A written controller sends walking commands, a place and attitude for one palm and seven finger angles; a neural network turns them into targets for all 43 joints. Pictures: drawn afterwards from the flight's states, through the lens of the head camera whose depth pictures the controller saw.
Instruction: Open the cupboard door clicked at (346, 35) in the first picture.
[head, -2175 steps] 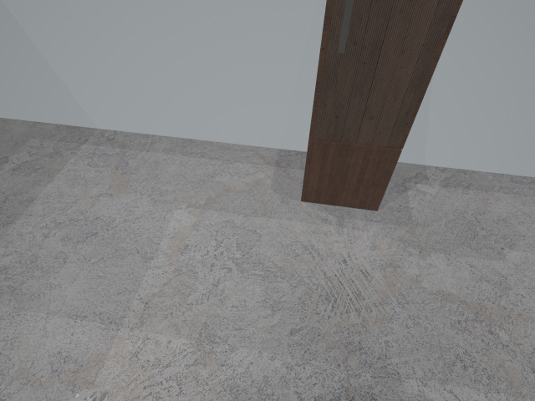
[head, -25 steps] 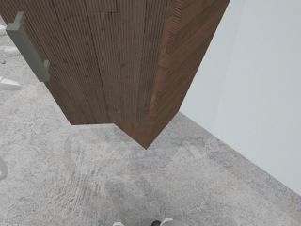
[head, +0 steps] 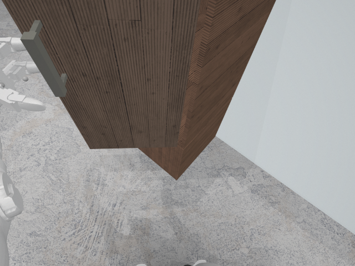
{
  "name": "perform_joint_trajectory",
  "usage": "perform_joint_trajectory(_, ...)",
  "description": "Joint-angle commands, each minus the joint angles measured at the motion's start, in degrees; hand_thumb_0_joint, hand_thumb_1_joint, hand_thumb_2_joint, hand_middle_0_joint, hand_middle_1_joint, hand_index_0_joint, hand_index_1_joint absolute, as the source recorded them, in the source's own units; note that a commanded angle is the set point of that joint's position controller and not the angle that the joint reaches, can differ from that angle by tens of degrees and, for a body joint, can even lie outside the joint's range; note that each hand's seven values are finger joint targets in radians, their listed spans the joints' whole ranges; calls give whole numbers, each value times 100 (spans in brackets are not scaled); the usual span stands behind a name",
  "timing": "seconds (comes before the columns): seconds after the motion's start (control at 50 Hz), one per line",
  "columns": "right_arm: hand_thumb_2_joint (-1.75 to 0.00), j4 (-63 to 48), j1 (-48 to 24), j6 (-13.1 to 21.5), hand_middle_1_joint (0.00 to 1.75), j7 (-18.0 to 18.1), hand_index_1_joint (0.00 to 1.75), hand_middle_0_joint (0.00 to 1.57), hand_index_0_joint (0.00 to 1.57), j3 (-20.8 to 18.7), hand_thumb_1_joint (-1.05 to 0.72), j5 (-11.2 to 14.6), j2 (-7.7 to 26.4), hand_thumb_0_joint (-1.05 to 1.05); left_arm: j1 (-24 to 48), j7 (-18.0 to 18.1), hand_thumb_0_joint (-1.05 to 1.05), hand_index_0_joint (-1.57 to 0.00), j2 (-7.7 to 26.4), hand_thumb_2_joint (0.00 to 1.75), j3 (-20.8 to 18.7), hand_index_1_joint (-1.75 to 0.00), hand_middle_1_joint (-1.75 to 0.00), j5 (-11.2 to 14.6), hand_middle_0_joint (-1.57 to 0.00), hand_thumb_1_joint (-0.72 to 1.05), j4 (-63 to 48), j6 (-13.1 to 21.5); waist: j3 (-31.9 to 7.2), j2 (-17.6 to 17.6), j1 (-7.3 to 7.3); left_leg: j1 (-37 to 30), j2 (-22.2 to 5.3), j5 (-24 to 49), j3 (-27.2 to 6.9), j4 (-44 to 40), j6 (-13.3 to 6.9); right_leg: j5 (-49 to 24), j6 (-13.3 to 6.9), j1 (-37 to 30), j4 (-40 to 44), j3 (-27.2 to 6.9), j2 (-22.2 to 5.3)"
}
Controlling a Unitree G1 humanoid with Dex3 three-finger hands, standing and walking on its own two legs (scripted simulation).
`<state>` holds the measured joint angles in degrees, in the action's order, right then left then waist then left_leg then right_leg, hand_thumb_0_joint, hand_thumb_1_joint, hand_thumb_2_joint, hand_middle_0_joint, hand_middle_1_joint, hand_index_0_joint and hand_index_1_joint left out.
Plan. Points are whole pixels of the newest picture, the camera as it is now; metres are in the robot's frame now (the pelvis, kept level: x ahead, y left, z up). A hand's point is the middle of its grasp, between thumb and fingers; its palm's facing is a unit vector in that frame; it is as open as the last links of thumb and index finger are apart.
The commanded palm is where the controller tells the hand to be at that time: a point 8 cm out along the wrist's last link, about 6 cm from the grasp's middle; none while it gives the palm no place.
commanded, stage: slide the fingers in behind the handle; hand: left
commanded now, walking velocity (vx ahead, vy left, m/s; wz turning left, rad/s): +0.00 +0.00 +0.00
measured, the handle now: (49, 61) +0.52 +0.26 +0.13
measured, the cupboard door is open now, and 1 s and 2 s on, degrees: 44 44 44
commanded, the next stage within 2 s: close the thumb around the handle in 1.34 s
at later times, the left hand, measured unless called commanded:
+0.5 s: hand (43, 79) +0.46 +0.25 +0.14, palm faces +0.01 -1.00 -0.01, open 14.0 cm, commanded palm +0.44 +0.30 +0.13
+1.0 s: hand (52, 81) +0.46 +0.23 +0.14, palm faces +0.01 -1.00 +0.01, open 14.1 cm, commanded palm +0.43 +0.28 +0.13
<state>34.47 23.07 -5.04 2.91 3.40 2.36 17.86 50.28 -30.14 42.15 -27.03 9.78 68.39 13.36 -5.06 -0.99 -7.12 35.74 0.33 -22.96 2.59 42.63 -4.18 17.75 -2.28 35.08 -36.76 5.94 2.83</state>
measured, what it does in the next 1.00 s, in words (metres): stands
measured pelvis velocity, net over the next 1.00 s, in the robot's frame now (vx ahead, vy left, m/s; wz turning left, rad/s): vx -0.01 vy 0.00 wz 0.00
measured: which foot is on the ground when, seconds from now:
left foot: down 0.00-1.00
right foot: down 0.00-1.00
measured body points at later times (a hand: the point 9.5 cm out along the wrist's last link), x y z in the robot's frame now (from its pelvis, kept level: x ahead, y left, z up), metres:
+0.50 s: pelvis -0.01 -0.01 +0.00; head +0.07 +0.01 +0.44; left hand +0.45 +0.31 +0.14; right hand +0.01 -0.28 -0.11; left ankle -0.03 +0.06 -0.71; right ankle -0.01 -0.10 -0.71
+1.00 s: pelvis -0.01 +0.00 +0.00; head +0.06 +0.01 +0.45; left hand +0.45 +0.29 +0.14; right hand +0.03 -0.27 -0.11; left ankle -0.03 +0.06 -0.71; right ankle -0.01 -0.10 -0.71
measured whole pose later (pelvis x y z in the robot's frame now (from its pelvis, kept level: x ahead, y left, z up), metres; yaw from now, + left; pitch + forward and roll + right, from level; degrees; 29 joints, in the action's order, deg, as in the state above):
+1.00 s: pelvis -0.01 +0.00 +0.00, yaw +0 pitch +13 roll -2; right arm 35.8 22.5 -1.7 2.5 3.1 2.4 16.9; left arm 48.0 -21.5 32.3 -22.3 10.3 63.6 14.5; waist -5.2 -1.4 -6.2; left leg 32.6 0.7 -21.9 3.0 41.4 -4.1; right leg 17.3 -2.5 32.5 -36.8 5.4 2.5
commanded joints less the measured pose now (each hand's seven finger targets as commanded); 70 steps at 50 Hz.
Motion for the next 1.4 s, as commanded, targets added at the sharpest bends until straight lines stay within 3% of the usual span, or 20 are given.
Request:
perform_joint_trajectory(0.0, -90, -312, 721, 146, 30, 93, 30, 20, 20, -397, -90, -38, 1049, 0, 2645, 152, 0, -30, 1796, 30, -236, -120, -120, 132, -30, -50, -1452, 440, -2355, -978, -36, -1965, -228, 3146, -721, -337, 351, -1883, 52, -674, 128, -480, -17)
perform_joint_trajectory(0.12, -90, -396, 646, 181, 30, 69, 30, 20, 20, -373, -90, -16, 1007, 0, 2200, 264, 0, -30, 1683, 30, -245, -120, -120, 106, -30, -50, -1316, 453, -2296, -816, 82, -1755, -205, 3041, -639, -375, 307, -2001, 62, -916, 115, -511, -24)
perform_joint_trajectory(0.16, -90, -421, 609, 194, 30, 69, 30, 20, 20, -367, -90, -1, 1011, 0, 2229, 292, 0, -30, 1626, 30, -186, -120, -120, 93, -30, -50, -1233, 403, -1997, -605, 45, -1453, -190, 2598, -608, -444, 236, -1868, 68, -951, 158, -518, -39)
perform_joint_trajectory(0.22, -90, -434, 632, 210, 30, 86, 30, 20, 20, -373, -90, -5, 1017, 0, 2257, 363, 0, -30, 1757, 30, -308, -120, -120, 86, -30, -50, -1306, 419, -2115, -605, 73, -1487, -183, 2612, -599, -452, 218, -1938, 60, -1057, 153, -547, -47)
perform_joint_trajectory(0.36, -90, -372, 612, 293, 30, 88, 30, 20, 20, -370, -90, 5, 978, 0, 2363, 393, 0, -30, 1315, 30, -24, -120, -120, 143, -30, -50, -1332, 478, -2005, -498, -42, -1468, -188, 2339, -564, -487, 188, -1840, 75, -1010, 208, -568, -52)
perform_joint_trajectory(0.44, -90, -346, 597, 350, 30, 96, 30, 20, 20, -375, -90, 0, 954, 0, 2493, 463, 0, -30, 1126, 30, 122, -120, -120, 119, -30, -50, -1519, 486, -2101, -807, -28, -1679, -186, 2400, -609, -506, 230, -1741, 57, -877, 200, -544, -61)
perform_joint_trajectory(0.5, -90, -329, 625, 356, 30, 93, 30, 20, 20, -364, -90, -8, 985, 0, 2313, 527, 0, -30, 1337, 30, -125, -120, -120, 165, -30, -50, -1304, 450, -2077, -417, 30, -1450, -174, 2382, -570, -503, 189, -1892, 65, -1098, 190, -569, -57)
perform_joint_trajectory(0.6, -90, -392, 594, 372, 30, 67, 30, 20, 20, -386, -90, -18, 934, 0, 2255, 603, 0, -30, 1346, 30, -152, -120, -120, 101, -30, -50, -1643, 548, -2380, -698, 126, -1638, -163, 2769, -537, -471, 215, -2191, 59, -1286, 125, -591, -69)
perform_joint_trajectory(0.62, -90, -397, 563, 369, 30, 54, 30, 20, 20, -370, -90, -10, 917, 0, 2218, 594, 0, -30, 1252, 30, -87, -120, -120, 107, -30, -50, -1595, 543, -2286, -835, 126, -1639, -160, 2735, -521, -471, 232, -2146, 52, -1224, 135, -590, -66)
perform_joint_trajectory(0.68, -90, -408, 547, 366, 30, 69, 30, 20, 20, -374, -90, 4, 928, 0, 2243, 581, 0, -30, 1086, 30, -5, -120, -120, 183, -30, -50, -1499, 504, -2000, -381, 38, -1447, -164, 2543, -521, -511, 169, -2103, 61, -1238, 179, -571, -60)
perform_joint_trajectory(0.74, -90, -401, 543, 389, 30, 53, 30, 20, 20, -406, -90, -2, 919, 0, 2204, 598, 0, -30, 1091, 30, -35, -120, -120, 163, -30, -50, -1756, 516, -2249, -612, 122, -1727, -176, 2785, -558, -504, 219, -2144, 54, -1201, 156, -548, -58)
perform_joint_trajectory(0.78, -90, -415, 516, 399, 30, 36, 30, 20, 20, -401, -90, 4, 889, 0, 2135, 614, 0, -30, 746, 30, 182, -120, -120, 210, -30, -50, -1810, 501, -2186, -814, 73, -1942, -195, 3015, -575, -473, 255, -2075, 41, -979, 166, -515, -46)
perform_joint_trajectory(0.86, -90, -317, 492, 440, 30, 33, 30, 20, 20, -403, -90, -2, 900, 0, 2376, 731, 0, -30, 426, 30, 408, -120, -120, 231, -30, -50, -1697, 432, -1900, -455, -53, -1805, -206, 2475, -639, -567, 247, -1729, 57, -822, 239, -475, -49)
perform_joint_trajectory(0.92, -90, -282, 492, 469, 30, 28, 30, 20, 20, -406, -90, -20, 877, 0, 2457, 834, 0, -30, 436, 30, 411, -120, -120, 141, -30, -50, -1890, 485, -2136, -750, 6, -2061, -202, 2845, -683, -501, 309, -1830, 38, -789, 180, -476, -58)
perform_joint_trajectory(0.98, -90, -245, 535, 469, 30, 35, 30, 20, 20, -398, -90, -28, 915, 0, 2286, 899, 0, -30, 654, 30, 184, -120, -120, 153, -30, -50, -1555, 469, -1959, -323, 52, -1715, -179, 2654, -633, -509, 250, -1891, 33, -988, 181, -491, -63)
perform_joint_trajectory(1.1, -90, -275, 491, 493, 30, 40, 30, 20, 20, -389, -90, -20, 883, 0, 2555, 902, 0, -30, 522, 30, 354, -120, -120, 88, -30, -50, -1651, 572, -2093, -585, -1, -1870, -177, 2685, -655, -506, 291, -1857, 39, -901, 151, -509, -70)
perform_joint_trajectory(1.2, -90, -257, 535, 505, 30, 54, 30, 20, 20, -380, -90, -38, 913, 0, 2475, 892, 0, -30, 872, 30, 68, -120, -120, 89, -30, -50, -1553, 600, -2196, -507, 84, -1741, -174, 2743, -645, -494, 286, -1973, 36, -1070, 119, -534, -73)
perform_joint_trajectory(1.26, -90, -242, 530, 505, 30, 50, 30, 20, 20, -370, -90, -25, 897, 0, 2635, 848, 0, -30, 565, 30, 375, -120, -120, 69, -30, -50, -1447, 549, -1933, -496, -59, -1678, -182, 2426, -651, -536, 282, -1723, 50, -849, 165, -497, -62)
perform_joint_trajectory(1.36, -90, -256, 585, 491, 30, 60, 30, 20, 20, -381, -90, -35, 922, 0, 2480, 833, 0, -30, 954, 30, 59, -120, -120, 63, -30, -50, -1454, 568, -2099, -521, 56, -1596, -174, 2552, -631, -506, 271, -1890, 35, -1054, 124, -524, -64)
perform_joint_trajectory(1.38, -90, -289, 573, 488, 30, 52, 30, 20, 20, -373, -90, -34, 910, 0, 2480, 812, 0, -30, 797, 30, 171, -120, -120, 95, -30, -50, -1504, 579, -2121, -690, 32, -1655, -158, 2627, -595, -485, 262, -1914, 29, -1021, 125, -535, -66)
